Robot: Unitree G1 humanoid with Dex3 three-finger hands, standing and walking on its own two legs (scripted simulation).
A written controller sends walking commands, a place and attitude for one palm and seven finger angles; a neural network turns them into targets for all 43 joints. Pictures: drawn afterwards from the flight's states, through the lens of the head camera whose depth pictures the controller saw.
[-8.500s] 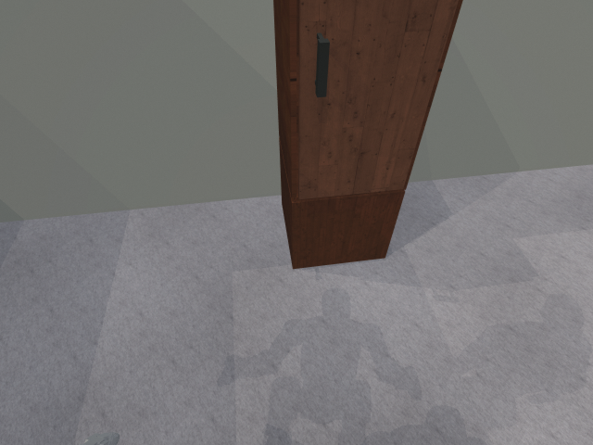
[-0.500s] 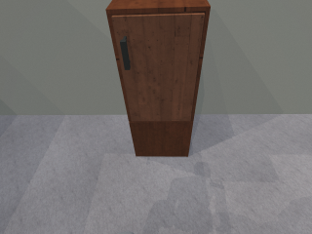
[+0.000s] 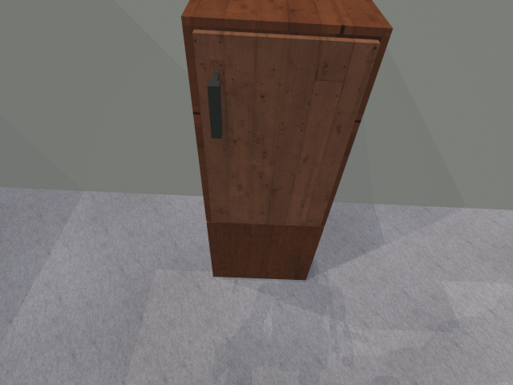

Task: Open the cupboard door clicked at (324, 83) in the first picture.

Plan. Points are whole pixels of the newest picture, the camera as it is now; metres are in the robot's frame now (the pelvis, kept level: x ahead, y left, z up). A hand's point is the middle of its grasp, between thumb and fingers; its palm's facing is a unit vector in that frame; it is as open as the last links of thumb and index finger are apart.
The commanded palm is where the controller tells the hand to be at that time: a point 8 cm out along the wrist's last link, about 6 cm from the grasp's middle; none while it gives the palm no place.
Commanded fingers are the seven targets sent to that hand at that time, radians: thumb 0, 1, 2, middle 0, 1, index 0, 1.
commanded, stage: come to a stop and stand still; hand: left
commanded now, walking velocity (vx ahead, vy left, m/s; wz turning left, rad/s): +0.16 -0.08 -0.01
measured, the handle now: (216, 105) +0.63 +0.13 +0.11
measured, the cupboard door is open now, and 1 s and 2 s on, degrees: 0 0 0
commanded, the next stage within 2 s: none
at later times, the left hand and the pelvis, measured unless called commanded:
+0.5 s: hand out of the picture +0.16 +0.16 -0.18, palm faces +0.05 -0.98 -0.21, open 7.2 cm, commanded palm none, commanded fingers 0.00 0.90 0.90 -0.20 -0.30 -0.20 -0.30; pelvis +0.07 -0.02 -0.01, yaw +2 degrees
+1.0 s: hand out of the picture +0.05 +0.16 -0.17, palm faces +0.02 -0.97 -0.22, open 7.3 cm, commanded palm none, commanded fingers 0.00 0.90 0.90 -0.20 -0.30 -0.20 -0.30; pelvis +0.05 -0.01 +0.00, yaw +0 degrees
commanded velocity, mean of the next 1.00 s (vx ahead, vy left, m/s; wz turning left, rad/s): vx -0.07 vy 0.03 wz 0.00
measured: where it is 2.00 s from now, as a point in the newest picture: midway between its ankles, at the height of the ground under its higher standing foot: outside the picture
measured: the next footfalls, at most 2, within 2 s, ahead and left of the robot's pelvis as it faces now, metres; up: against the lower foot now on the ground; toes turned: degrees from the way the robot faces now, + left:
right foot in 0.20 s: +0.18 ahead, -0.16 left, +0.00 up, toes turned -8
left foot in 0.52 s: +0.10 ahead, +0.10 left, +0.00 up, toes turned +5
